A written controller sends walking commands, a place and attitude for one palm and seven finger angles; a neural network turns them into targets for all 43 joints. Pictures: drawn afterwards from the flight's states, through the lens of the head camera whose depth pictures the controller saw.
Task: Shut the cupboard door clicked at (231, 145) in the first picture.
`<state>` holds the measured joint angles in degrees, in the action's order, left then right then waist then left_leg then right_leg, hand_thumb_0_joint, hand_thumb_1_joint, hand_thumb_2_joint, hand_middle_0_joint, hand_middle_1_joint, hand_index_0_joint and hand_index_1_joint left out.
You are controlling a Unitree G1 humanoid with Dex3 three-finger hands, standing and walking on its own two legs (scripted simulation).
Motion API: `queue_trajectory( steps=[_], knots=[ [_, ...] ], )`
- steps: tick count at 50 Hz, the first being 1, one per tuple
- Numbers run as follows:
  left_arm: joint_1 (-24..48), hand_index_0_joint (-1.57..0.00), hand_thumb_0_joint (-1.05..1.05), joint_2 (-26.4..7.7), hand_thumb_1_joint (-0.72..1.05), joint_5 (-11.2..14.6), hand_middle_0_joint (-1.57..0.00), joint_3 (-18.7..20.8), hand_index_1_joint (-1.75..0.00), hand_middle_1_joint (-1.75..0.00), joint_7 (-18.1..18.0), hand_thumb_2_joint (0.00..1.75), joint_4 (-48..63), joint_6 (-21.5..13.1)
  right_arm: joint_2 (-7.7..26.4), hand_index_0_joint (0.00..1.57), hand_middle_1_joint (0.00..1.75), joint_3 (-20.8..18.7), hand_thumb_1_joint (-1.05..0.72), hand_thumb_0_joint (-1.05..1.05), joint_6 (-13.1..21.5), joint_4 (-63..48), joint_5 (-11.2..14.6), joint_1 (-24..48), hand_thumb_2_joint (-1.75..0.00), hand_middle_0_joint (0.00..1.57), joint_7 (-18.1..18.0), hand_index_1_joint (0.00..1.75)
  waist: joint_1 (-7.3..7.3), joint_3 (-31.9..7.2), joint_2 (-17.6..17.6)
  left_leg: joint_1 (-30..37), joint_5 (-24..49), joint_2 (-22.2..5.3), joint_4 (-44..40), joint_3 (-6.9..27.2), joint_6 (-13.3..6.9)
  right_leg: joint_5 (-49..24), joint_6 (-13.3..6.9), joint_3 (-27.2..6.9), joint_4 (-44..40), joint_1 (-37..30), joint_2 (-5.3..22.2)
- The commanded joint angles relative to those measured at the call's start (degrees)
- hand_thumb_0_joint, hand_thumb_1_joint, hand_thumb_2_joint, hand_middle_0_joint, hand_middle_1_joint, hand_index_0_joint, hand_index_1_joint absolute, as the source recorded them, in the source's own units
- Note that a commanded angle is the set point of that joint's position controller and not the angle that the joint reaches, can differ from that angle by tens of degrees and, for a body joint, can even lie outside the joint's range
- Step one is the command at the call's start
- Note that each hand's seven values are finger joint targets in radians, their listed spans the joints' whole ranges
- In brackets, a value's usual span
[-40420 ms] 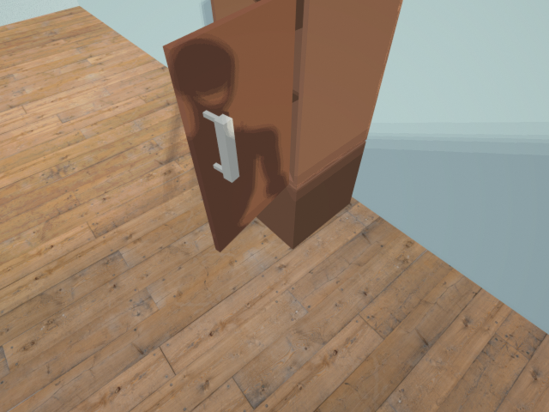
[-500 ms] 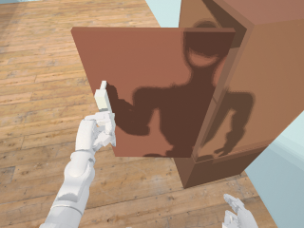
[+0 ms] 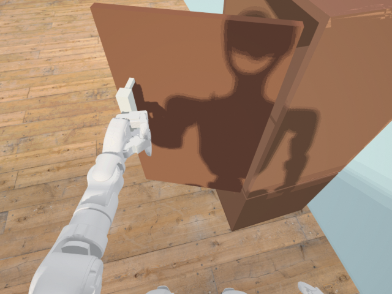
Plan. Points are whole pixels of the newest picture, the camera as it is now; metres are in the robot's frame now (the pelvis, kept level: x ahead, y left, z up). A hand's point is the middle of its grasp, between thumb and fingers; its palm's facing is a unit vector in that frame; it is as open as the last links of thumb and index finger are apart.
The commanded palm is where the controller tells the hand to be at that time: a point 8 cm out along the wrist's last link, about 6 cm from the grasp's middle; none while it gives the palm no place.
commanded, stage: push the door shut along its arc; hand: left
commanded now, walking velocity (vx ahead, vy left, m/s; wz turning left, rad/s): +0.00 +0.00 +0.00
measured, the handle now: (134, 112) +0.49 +0.14 +0.07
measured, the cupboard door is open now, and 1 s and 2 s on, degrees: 65 51 37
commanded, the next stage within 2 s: pull the fist back off the door in 1.22 s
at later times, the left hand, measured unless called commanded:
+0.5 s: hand (169, 119) +0.47 +0.06 +0.08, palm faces -0.29 -0.96 -0.04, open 3.1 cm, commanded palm +0.46 +0.11 +0.08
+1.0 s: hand (175, 104) +0.51 +0.04 +0.08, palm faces -0.40 -0.92 -0.03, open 3.0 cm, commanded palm +0.52 +0.08 +0.08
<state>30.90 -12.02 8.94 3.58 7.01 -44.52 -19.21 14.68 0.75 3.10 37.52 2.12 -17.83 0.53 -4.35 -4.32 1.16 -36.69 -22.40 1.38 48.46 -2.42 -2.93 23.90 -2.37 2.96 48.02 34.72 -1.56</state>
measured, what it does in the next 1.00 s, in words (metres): stands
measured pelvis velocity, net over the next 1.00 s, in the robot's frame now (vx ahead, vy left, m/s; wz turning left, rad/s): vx -0.01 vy -0.01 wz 0.00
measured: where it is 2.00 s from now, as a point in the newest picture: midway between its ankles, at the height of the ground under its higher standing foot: outside the picture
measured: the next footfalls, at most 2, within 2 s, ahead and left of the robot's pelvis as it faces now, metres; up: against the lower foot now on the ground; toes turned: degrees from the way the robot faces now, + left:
none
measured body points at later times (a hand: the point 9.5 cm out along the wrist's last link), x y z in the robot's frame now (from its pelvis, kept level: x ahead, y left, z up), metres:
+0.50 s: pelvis -0.01 +0.00 -0.01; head +0.08 +0.00 +0.43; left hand +0.48 +0.11 +0.08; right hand +0.02 -0.26 -0.13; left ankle +0.02 +0.09 -0.70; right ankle +0.00 -0.09 -0.70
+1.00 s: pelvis -0.01 -0.01 -0.03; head +0.12 +0.00 +0.41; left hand +0.52 +0.10 +0.09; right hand -0.02 -0.28 -0.14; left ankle +0.02 +0.09 -0.70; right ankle +0.00 -0.09 -0.70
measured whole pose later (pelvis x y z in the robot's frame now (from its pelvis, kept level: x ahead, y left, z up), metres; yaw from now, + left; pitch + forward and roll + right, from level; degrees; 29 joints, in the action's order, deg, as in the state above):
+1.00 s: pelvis -0.01 -0.01 -0.03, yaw +0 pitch +20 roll -2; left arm 64.6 -21.6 6.5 8.3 20.1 -71.6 -17.1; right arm 16.2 1.1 2.0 38.9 0.2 -22.1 0.5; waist -11.8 -4.6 1.9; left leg -53.5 -24.0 -0.1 57.4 -0.9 -2.5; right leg 24.9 -3.3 4.8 55.1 50.5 -2.8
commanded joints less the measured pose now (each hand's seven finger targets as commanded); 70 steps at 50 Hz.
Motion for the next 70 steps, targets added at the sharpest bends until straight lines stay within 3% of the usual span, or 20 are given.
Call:
queue_trajectory(
  steps=[1,4,6,9,12,15,19,21,23,33,35,42,45,52,54,58,65,66,67,70],
  knots=[
    [31.1,-1.3,0.0,-7.75,0.9,0.05,-1.3,2.47,-1.5,-1.5,1.9,0.9,7.22,-4.95,8.52,0.2,0.3,-3.18,-0.9,0.0,1.82,-5.17,0.21,-2.6,-0.9,0.2,-0.71,0.3,-3.13,-17.72,-1.57,13.51,11.68,-1.14,-5.13,4.67,1.05,-14.16,0.93,-2.42,-6.61,-0.53,0.13],
    [34.5,-1.3,0.0,-6.06,0.9,-0.19,-1.3,0.98,-1.5,-1.5,2.83,0.9,5.67,-6.01,8.72,0.2,0.3,-3.42,-0.9,0.0,1.86,-4.87,0.1,-3.74,-0.9,0.2,-0.42,0.3,-3.55,-19.93,2.21,16.71,13.46,-1.28,-4.73,5.54,1.3,-13.85,0.42,-1.75,-5.69,1.98,-0.08],
    [36.35,-1.3,0.0,-4.81,0.9,0.12,-1.3,0.01,-1.5,-1.5,3.63,0.9,3.95,-6.11,8.79,0.2,0.3,-3.52,-0.9,0.0,1.78,-4.58,0.02,-4.37,-0.9,0.2,-0.27,0.3,-4.3,-21.55,0.99,17.51,13.95,-1.39,-4.23,5.85,1.32,-14.0,0.47,-1.57,-5.39,2.89,-0.33],
    [36.65,-1.3,0.0,-7.61,0.9,0.64,-1.3,3.12,-1.5,-1.5,4.29,0.9,0.93,-6.08,9.41,0.2,0.3,-3.66,-0.9,0.0,1.43,-4.07,-0.24,-5.8,-0.9,0.2,-0.35,0.3,-3.82,-22.03,-0.86,16.01,15.59,-1.34,-3.93,5.88,1.22,-15.75,0.42,-1.52,-4.99,1.61,-0.44],
    [40.94,-1.3,0.0,-6.38,0.9,0.13,-1.3,1.63,-1.5,-1.5,4.97,0.9,1.59,-7.09,9.15,0.2,0.3,-3.72,-0.9,0.0,1.29,-3.85,-0.37,-6.36,-0.9,0.2,0.01,0.3,-4.57,-23.62,1.07,17.26,16.55,-1.41,-3.3,6.08,1.31,-16.2,0.46,-1.64,-4.39,3.28,-0.46],
    [42.69,-1.3,0.0,-5.36,0.9,-0.38,-1.3,0.73,-1.5,-1.5,5.18,0.9,-2.72,-6.92,9.38,0.2,0.3,-3.69,-0.9,0.0,0.73,-3.27,-0.41,-7.17,-0.9,0.2,0.14,0.3,-5.99,-21.03,-1.06,15.92,15.22,-1.66,-2.96,6.44,1.18,-14.72,0.59,-1.36,-4.29,6.08,-0.7],
    [46.23,-1.3,0.0,-12.23,0.9,-0.75,-1.3,6.6,-1.5,-1.5,4.49,0.9,-5.12,-6.58,10.0,0.2,0.3,-3.57,-0.9,0.0,0.32,-3.14,-0.82,-8.47,-0.9,0.2,-0.11,0.3,-5.33,-22.67,-0.27,12.71,13.66,-1.02,-2.58,5.93,0.79,-14.64,0.47,-2.09,-3.86,3.5,-0.65],
    [47.14,-1.3,0.0,-10.97,0.9,-1.39,-1.3,5.22,-1.5,-1.5,5.07,0.9,-6.42,-6.54,9.45,0.2,0.3,-3.35,-0.9,0.0,0.08,-3.39,-0.95,-8.42,-0.9,0.2,0.08,0.3,-5.91,-23.3,0.6,12.07,13.69,-0.93,-1.92,5.56,0.79,-15.26,0.67,-2.46,-3.71,3.81,-0.59],
    [48.23,-1.3,0.0,-14.21,0.9,-1.86,-1.3,7.51,-1.5,-1.5,5.49,0.9,-7.58,-6.71,9.81,0.2,0.3,-3.44,-0.9,0.0,-0.04,-3.29,-1.09,-9.16,-0.9,0.2,0.07,0.3,-6.0,-23.87,-0.49,10.37,13.37,-0.95,-1.43,5.41,0.61,-15.81,0.72,-2.96,-3.39,2.74,-0.63],
    [52.22,-1.3,0.0,-17.89,0.9,-1.38,-1.3,9.7,-1.5,-1.5,9.75,0.9,-10.53,-4.29,10.46,0.2,0.3,-3.39,-0.9,0.0,-0.87,-3.8,-1.27,-11.7,-0.9,0.2,-0.15,0.3,-7.05,-26.43,-0.37,6.2,14.79,-0.67,0.88,4.8,0.01,-19.98,1.0,-4.13,-2.71,0.71,-0.78],
    [52.82,-1.3,0.0,-16.35,0.9,-1.2,-1.3,8.16,-1.5,-1.5,10.94,0.9,-10.18,-4.19,10.34,0.2,0.3,-3.34,-0.9,0.0,-0.86,-3.98,-1.19,-11.66,-0.9,0.2,-0.23,0.3,-7.11,-28.12,1.83,7.49,16.43,-0.6,1.53,4.94,0.06,-20.99,0.91,-4.01,-2.07,1.69,-0.8],
    [62.89,-1.3,0.0,-15.64,0.9,-1.5,-1.3,5.81,-1.5,-1.5,11.97,0.9,-13.94,-2.12,10.82,0.2,0.3,-3.25,-0.9,0.0,-0.6,-1.63,-1.37,-13.47,-0.9,0.2,-0.77,0.3,-11.03,-24.67,0.43,3.37,12.12,-0.77,3.52,5.55,-0.57,-16.24,1.36,-4.32,-2.34,6.53,-0.99],
    [65.28,-1.3,0.0,-15.53,0.9,-1.16,-1.3,5.71,-1.5,-1.5,12.71,0.9,-13.03,-1.91,11.14,0.2,0.3,-3.47,-0.9,0.0,-0.03,-1.16,-1.7,-13.68,-0.9,0.2,-0.79,0.3,-10.91,-28.89,4.36,7.27,14.86,-0.86,4.86,6.26,-0.47,-16.45,0.93,-3.65,-1.17,9.13,-1.1],
    [69.52,-1.3,0.0,-16.25,0.9,-1.04,-1.3,5.67,-1.5,-1.5,14.23,0.9,-15.44,0.18,11.55,0.2,0.3,-3.26,-0.9,0.0,0.62,-0.32,-2.08,-14.52,-0.9,0.2,-1.2,0.3,-12.26,-29.49,3.37,5.19,15.46,-1.06,6.72,6.63,-0.71,-16.01,0.78,-3.15,0.1,10.99,-1.5],
    [71.2,-1.3,0.0,-14.45,0.9,-1.15,-1.3,4.48,-1.5,-1.5,14.22,0.9,-15.68,0.33,11.43,0.2,0.3,-3.1,-0.9,0.0,0.85,-0.3,-2.16,-14.66,-0.9,0.2,-1.2,0.3,-12.53,-30.08,6.26,6.97,16.67,-0.97,7.17,7.09,-0.69,-15.21,0.35,-2.23,1.18,13.98,-1.72],
    [74.33,-1.3,0.0,-12.46,0.9,-2.16,-1.3,2.95,-1.5,-1.5,13.51,0.9,-18.68,1.37,11.75,0.2,0.3,-3.27,-0.9,0.0,1.09,1.08,-2.72,-15.19,-0.9,0.2,-1.15,0.3,-14.22,-28.22,5.43,7.21,15.23,-1.57,8.28,8.29,-0.51,-11.55,0.39,-1.43,1.59,19.5,-1.92],
    [81.26,-1.3,0.0,-8.36,0.9,-3.28,-1.3,0.27,-1.5,-1.5,12.67,0.9,-18.04,1.74,12.07,0.2,0.3,-3.75,-0.9,0.0,1.65,2.62,-3.52,-16.65,-0.9,0.2,-0.93,0.3,-16.03,-33.07,8.64,13.12,19.93,-2.32,10.5,10.51,-0.45,-11.23,0.26,-0.28,4.52,27.46,-2.06],
    [80.98,-1.3,0.0,-9.33,0.9,-3.61,-1.3,0.95,-1.5,-1.5,12.4,0.9,-19.96,2.62,12.14,0.2,0.3,-3.64,-0.9,0.0,1.31,2.89,-3.75,-17.02,-0.9,0.2,-1.02,0.3,-16.35,-32.09,7.52,11.6,19.5,-2.26,10.68,10.55,-0.47,-11.07,0.12,0.07,4.52,27.11,-2.27],
    [80.01,-1.3,0.0,-11.72,0.9,0.21,-1.3,12.96,-1.5,-1.5,0.66,0.9,-20.39,3.38,10.4,0.2,0.3,-2.97,-0.9,0.0,1.89,1.37,-4.07,-18.51,-0.9,0.2,-0.28,0.3,-12.94,-32.8,9.25,6.73,16.11,-2.88,9.66,10.8,1.05,-10.39,0.44,-0.66,4.32,24.1,-1.3],
    [74.81,-1.3,0.0,-6.84,0.9,-3.98,-1.3,13.37,-1.5,-1.5,-15.34,0.9,-20.05,1.98,9.99,0.2,0.3,-3.48,-0.9,0.0,2.03,0.24,-6.56,-20.07,-0.9,0.2,3.14,0.3,-12.37,-34.97,5.67,5.33,17.95,-2.83,8.83,10.89,1.63,-11.89,1.51,0.1,5.15,21.71,-1.34]
  ],
)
